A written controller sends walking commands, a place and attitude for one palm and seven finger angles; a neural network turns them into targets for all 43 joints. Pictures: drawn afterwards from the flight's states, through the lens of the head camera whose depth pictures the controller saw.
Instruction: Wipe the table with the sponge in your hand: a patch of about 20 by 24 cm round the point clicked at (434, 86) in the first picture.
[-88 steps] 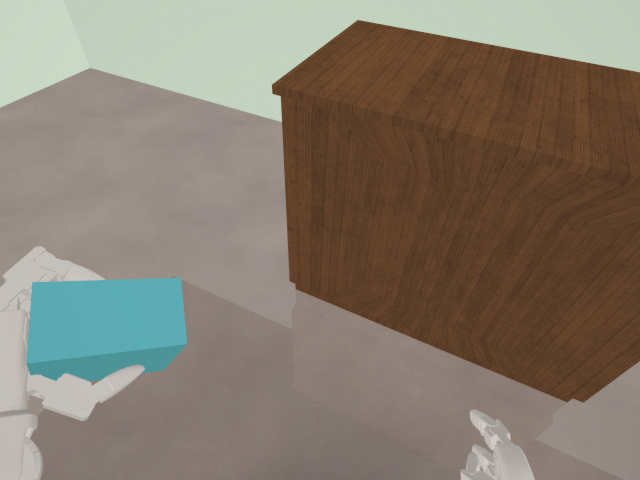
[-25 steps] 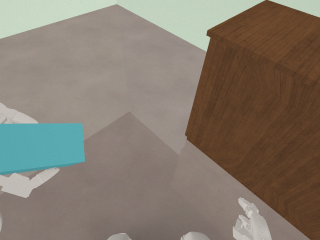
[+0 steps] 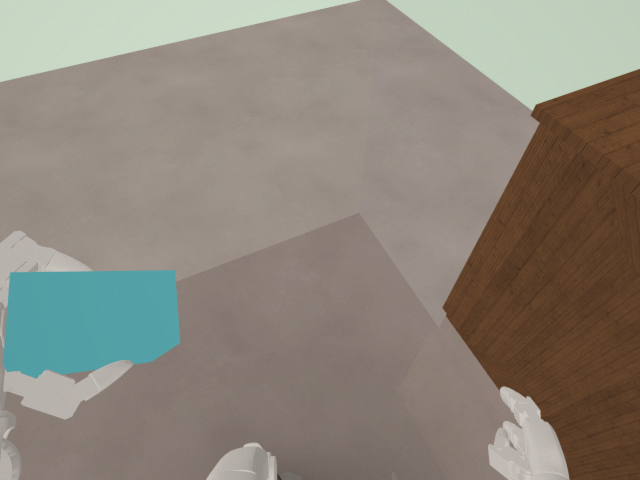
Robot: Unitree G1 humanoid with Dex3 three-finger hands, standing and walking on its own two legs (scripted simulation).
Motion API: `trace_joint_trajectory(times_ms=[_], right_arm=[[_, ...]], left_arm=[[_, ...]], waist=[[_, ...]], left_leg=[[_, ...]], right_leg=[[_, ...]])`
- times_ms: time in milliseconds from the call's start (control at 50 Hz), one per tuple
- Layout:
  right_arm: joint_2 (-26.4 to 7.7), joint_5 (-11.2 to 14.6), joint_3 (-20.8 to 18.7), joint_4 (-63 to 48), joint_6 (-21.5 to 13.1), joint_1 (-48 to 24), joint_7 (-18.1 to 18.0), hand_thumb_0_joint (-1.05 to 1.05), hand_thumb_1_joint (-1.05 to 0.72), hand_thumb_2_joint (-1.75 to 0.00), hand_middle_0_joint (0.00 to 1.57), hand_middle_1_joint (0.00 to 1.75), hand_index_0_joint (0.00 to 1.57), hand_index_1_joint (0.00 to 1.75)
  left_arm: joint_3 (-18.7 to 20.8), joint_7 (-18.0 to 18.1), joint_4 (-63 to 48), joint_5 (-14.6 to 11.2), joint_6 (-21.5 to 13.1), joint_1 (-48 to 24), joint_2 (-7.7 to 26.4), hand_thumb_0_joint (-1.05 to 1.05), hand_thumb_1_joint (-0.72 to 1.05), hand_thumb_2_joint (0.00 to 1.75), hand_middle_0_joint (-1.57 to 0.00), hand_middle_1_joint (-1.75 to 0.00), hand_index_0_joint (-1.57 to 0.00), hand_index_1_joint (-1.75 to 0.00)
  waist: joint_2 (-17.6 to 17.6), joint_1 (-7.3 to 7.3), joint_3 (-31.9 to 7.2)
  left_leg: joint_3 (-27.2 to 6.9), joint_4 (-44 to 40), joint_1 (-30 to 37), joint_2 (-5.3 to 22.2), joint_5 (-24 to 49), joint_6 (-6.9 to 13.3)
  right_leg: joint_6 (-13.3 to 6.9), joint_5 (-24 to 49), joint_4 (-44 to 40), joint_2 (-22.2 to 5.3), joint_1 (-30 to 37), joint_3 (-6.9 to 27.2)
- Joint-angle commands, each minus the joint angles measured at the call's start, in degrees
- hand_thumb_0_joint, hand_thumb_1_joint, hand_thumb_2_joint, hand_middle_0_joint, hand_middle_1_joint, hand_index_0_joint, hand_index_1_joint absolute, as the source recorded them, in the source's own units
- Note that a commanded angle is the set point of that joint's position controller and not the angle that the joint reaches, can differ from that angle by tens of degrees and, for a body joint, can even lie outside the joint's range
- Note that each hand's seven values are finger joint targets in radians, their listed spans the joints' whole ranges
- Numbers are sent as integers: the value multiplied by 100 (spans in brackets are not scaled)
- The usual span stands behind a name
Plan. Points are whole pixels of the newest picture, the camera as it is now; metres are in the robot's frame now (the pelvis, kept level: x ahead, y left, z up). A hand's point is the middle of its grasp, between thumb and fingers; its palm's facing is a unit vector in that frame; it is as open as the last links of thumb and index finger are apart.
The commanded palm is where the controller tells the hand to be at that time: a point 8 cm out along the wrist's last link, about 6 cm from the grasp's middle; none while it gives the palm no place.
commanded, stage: walk to a spot facing it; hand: left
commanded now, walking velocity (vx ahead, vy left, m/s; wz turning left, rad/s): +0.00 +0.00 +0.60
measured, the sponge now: (117, 323) +0.23 +0.20 +0.15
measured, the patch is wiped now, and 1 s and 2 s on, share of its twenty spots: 0.00 0.00 0.00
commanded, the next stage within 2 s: turn to face it in 1.98 s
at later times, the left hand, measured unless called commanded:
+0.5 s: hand (37, 402) +0.16 +0.23 +0.16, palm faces +0.62 -0.64 -0.45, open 10.7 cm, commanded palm +0.10 +0.25 +0.17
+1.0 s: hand out of the picture +0.03 +0.23 +0.18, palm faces +0.77 -0.50 -0.41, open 10.7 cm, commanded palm -0.03 +0.24 +0.17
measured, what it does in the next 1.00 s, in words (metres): steps on the spot, turning left: left foot, then right foot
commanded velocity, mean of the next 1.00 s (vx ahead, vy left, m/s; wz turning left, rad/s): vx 0.10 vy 0.00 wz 0.59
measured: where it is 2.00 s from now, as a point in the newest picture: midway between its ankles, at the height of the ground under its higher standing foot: outside the picture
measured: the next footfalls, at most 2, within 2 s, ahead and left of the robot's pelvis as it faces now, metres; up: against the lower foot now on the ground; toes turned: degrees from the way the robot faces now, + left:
left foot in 0.10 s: +0.10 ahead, +0.13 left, +0.00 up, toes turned +11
right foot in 0.40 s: +0.12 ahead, -0.16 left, +0.00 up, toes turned +6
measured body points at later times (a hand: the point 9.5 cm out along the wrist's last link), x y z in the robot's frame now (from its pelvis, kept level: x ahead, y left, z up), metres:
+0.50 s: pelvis +0.02 -0.06 -0.01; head +0.05 -0.08 +0.43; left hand +0.12 +0.26 +0.19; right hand +0.23 -0.23 -0.13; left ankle +0.00 +0.08 -0.67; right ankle +0.08 -0.16 -0.74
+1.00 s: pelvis -0.02 -0.08 +0.00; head -0.01 -0.07 +0.45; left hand -0.01 +0.25 +0.20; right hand +0.22 -0.17 -0.09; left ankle -0.07 +0.04 -0.74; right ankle +0.07 -0.19 -0.69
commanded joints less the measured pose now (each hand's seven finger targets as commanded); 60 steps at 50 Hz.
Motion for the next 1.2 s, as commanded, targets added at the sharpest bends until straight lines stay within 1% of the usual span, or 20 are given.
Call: trace_joint_trajectory(times_ms=[0,40,60,80,220,340,360,380,420,460,600,680,700,740,820,1020,1040,1060,1080,1180], right_arm=[[-78,22,-37,-1012,-226,-207,1,0,-90,-90,20,30,20,30],[-155,72,-97,-1025,-213,-26,-26,0,-90,-90,20,30,20,30],[-393,61,-162,-1043,-285,-145,15,0,-90,-90,20,30,20,30],[-459,109,-169,-942,-386,40,168,0,-90,-90,20,30,20,30],[-381,196,-143,-781,-590,-184,327,0,-90,-90,20,30,20,30],[-258,224,4,-707,-745,-195,181,0,-90,-90,20,30,20,30],[-174,236,44,-684,-722,-170,165,0,-90,-90,20,30,20,30],[-15,206,75,-733,-668,-219,129,0,-90,-90,20,30,20,30],[-289,105,-28,-592,-675,-247,76,0,-90,-90,20,30,20,30],[-131,74,124,-509,-522,-468,42,0,-90,-90,20,30,20,30],[-150,-41,23,-725,-449,-474,-105,0,-90,-90,20,30,20,30],[-198,-15,-30,-815,-348,-69,-53,0,-90,-90,20,30,20,30],[-318,9,-79,-883,-349,-46,-44,0,-90,-90,20,30,20,30],[-385,26,-91,-792,-541,44,66,0,-90,-90,20,30,20,30],[-440,187,-191,-573,-724,-99,266,0,-90,-90,20,30,20,30],[-276,75,93,-440,-651,-362,122,0,-90,-90,20,30,20,30],[-144,96,140,-445,-621,-406,129,0,-90,-90,20,30,20,30],[7,103,141,-457,-582,-354,138,0,-90,-90,20,30,20,30],[-230,24,87,-464,-628,-555,83,0,-90,-90,20,30,20,30],[-260,24,41,-355,-446,-643,90,0,-90,-90,20,30,20,30]], left_arm=[[976,368,-1539,-156,-352,-247,1058,0,10,130,-120,-160,-120,-160],[891,379,-1667,-225,-405,-344,1025,0,10,130,-120,-160,-120,-160],[958,339,-1839,-289,-533,-310,1097,0,10,130,-120,-160,-120,-160],[985,231,-1734,-212,-597,-523,1239,0,10,130,-120,-160,-120,-160],[1073,-6,-1985,-280,-479,246,1096,0,10,130,-120,-160,-120,-160],[809,-65,-1042,-276,-276,-404,790,0,10,130,-120,-160,-120,-160],[769,-54,-917,-195,-233,-692,834,0,10,130,-120,-160,-120,-160],[914,31,-767,-111,-139,-929,1240,0,10,130,-120,-160,-120,-160],[773,113,-542,-124,26,-1040,1156,0,10,130,-120,-160,-120,-160],[571,36,-699,-94,-117,-1015,956,0,10,130,-120,-160,-120,-160],[900,199,-1177,-104,-300,-545,1121,0,10,130,-120,-160,-120,-160],[890,234,-1396,-202,-349,-402,991,0,10,130,-120,-160,-120,-160],[861,217,-1537,-240,-394,-456,982,0,10,130,-120,-160,-120,-160],[788,82,-1527,-206,-576,-324,978,0,10,130,-120,-160,-120,-160],[551,-58,-1825,-34,-595,-764,805,0,10,130,-120,-160,-120,-160],[528,-104,-664,-121,-235,-851,719,0,10,130,-120,-160,-120,-160],[434,-128,-626,-82,-210,-965,684,0,10,130,-120,-160,-120,-160],[588,-102,-543,-21,-158,-1084,1015,0,10,130,-120,-160,-120,-160],[838,-61,-560,-137,-181,-1254,1375,0,10,130,-120,-160,-120,-160],[639,-95,-712,-83,-364,-850,1072,0,10,130,-120,-160,-120,-160]], waist=[[-746,80,-1695],[209,-280,-2104],[1813,-98,-2059],[1746,-92,-1765],[2069,30,-1380],[1322,112,-1158],[533,97,-1112],[-1296,38,-1005],[-1231,79,-1063],[-708,31,-874],[-707,251,-1179],[-175,-82,-1620],[479,-115,-1680],[2446,-21,-1286],[1805,-67,-998],[1395,161,-778],[712,206,-824],[-1077,217,-824],[-1401,227,-601],[-443,56,-413]], left_leg=[[473,-1482,703,-461,444,42],[-194,-2363,2616,-43,2131,377],[-2622,-2315,3383,1672,5469,1349],[-3603,-2230,3522,2270,6943,1855],[-1640,-2542,1123,1073,3195,1122],[-1737,-1835,435,796,1533,743],[-1371,-1076,166,371,615,468],[-670,639,-632,-411,-798,77],[-1236,2545,-548,-308,-847,25],[-1027,2859,-486,-111,-267,-103],[-367,-191,517,-41,-629,67],[-251,-2149,1361,-271,547,121],[-772,-2494,1735,127,1303,356],[-3662,-2699,2521,2062,4580,1549],[-2491,-2630,2067,1249,2424,1355],[-2345,-2545,78,665,-840,1060],[-1969,-1532,-635,335,-1021,825],[-1155,383,-1798,-307,-1364,433],[-1112,2077,-1902,-358,-991,206],[-921,2766,-1444,139,300,-50]], right_leg=[[-257,5248,508,-1122,1154,602],[270,3603,2574,-659,-144,376],[667,-455,3851,316,-1769,564],[560,-2268,4275,522,-2544,1136],[668,-347,2081,619,-992,1035],[688,207,-203,863,297,876],[461,628,-1007,262,431,1377],[-186,1220,-1545,-1265,385,3369],[-593,1087,-1614,-1718,-185,3657],[-491,1293,-1388,-1237,-224,2170],[-540,1914,-1098,-1227,231,1398],[-103,2383,250,-1006,372,1042],[159,2098,1124,-644,-41,841],[595,-1826,3137,475,-2427,983],[587,-619,3169,451,-2540,1201],[489,-484,-213,1008,543,701],[249,-621,-995,483,1190,1263],[-345,-1774,-1920,-1048,1625,3272],[-684,-1628,-2260,-1986,872,4396],[-392,207,-1850,-1173,266,1836]])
